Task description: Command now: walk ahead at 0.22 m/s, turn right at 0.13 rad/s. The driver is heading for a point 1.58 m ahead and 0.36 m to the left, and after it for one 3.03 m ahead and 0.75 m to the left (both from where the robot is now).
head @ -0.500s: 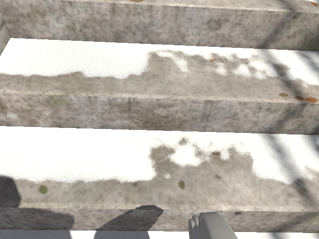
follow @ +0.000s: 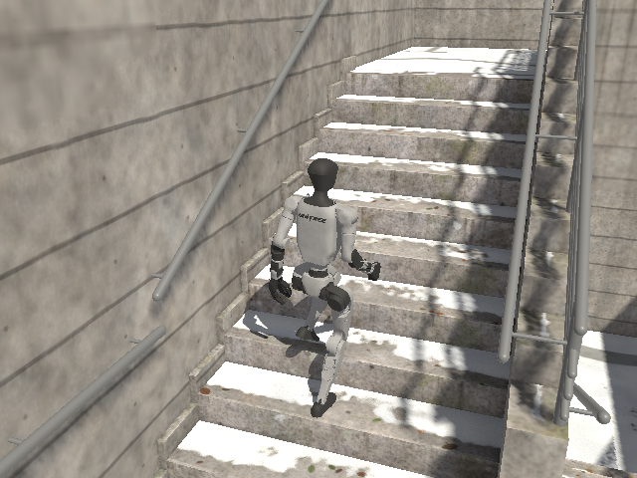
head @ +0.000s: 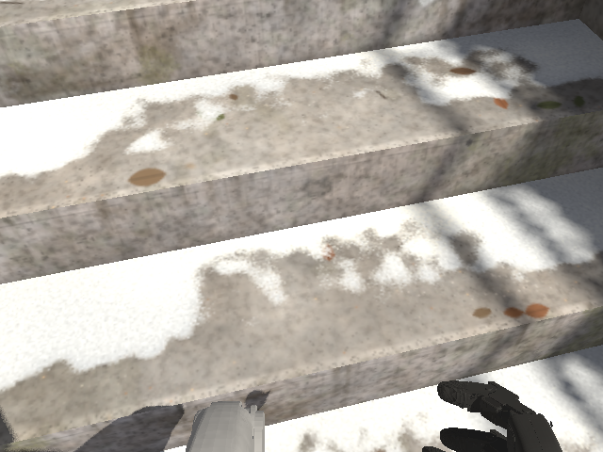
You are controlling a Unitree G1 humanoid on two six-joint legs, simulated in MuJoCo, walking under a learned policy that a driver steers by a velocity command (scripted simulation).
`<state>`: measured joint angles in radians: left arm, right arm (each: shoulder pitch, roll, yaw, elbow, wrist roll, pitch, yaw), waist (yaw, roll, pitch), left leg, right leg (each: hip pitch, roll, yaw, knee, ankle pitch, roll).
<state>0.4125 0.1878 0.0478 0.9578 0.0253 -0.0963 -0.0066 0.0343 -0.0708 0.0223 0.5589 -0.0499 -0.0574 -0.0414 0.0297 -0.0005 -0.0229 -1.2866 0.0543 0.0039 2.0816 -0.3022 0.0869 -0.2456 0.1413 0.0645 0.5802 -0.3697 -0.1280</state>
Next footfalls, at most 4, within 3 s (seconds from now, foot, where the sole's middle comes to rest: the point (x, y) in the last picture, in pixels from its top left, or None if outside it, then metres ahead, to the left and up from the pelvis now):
0.18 left None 0.31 0.11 -0.59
0.96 right None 0.38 -0.07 -0.59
1.26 left None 0.25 0.13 -0.59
2.40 left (189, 320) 0.61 0.27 -0.42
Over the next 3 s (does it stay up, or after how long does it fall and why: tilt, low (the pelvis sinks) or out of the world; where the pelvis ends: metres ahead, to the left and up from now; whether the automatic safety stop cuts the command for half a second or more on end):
stays up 0.80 0.23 0.41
